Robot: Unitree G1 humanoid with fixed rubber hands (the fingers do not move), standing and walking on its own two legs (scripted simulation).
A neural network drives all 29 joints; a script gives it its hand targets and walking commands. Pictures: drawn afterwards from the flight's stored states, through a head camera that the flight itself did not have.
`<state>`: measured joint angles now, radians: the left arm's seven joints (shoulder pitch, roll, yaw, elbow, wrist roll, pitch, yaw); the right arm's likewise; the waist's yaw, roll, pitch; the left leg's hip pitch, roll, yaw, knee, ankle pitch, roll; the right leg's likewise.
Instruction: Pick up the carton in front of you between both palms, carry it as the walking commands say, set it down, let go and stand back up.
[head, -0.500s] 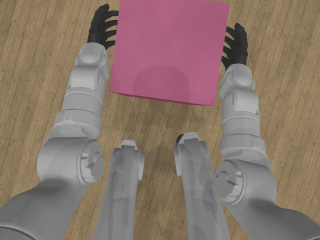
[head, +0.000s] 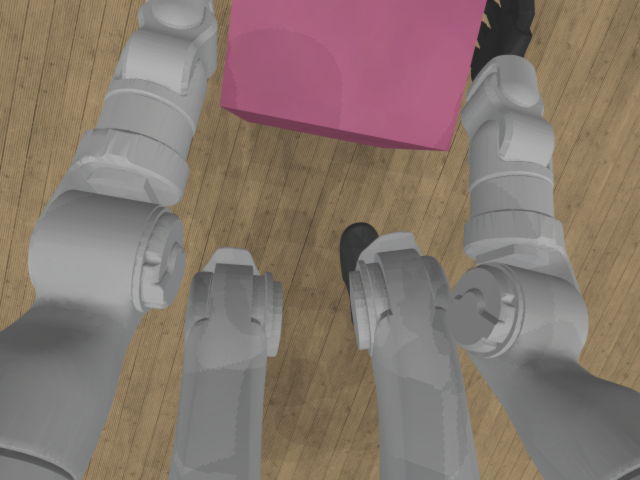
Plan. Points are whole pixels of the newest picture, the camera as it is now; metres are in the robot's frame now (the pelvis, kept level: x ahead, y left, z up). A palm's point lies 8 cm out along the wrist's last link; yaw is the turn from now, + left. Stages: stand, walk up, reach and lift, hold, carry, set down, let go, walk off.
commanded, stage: set down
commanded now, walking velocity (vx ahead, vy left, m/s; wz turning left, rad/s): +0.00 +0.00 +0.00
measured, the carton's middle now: (340, 44) +0.52 -0.07 -0.24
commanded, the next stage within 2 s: none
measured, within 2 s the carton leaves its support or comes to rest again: rests again in 0.66 s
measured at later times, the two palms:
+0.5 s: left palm (189, 2) +0.55 +0.08 -0.19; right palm (482, 66) +0.48 -0.21 -0.18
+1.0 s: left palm (193, 5) +0.55 +0.08 -0.20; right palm (485, 64) +0.49 -0.22 -0.19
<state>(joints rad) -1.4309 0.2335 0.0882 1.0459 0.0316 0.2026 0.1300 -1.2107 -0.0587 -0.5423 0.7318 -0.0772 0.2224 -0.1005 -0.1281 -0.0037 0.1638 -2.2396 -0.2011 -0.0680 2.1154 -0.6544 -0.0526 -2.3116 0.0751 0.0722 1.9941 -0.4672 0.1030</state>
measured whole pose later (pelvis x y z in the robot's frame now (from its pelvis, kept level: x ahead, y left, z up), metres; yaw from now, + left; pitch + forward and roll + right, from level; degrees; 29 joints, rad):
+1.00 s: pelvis +0.00 +0.00 -0.02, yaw +0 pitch +40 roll -4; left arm -1.49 0.23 0.18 1.17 0.16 0.14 0.01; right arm -1.32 -0.16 -0.61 1.02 -0.15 0.13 0.00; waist -0.12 -0.01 0.26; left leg -2.25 -0.13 -0.03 2.21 -0.66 0.00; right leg -2.30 0.04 0.04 2.09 -0.50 0.10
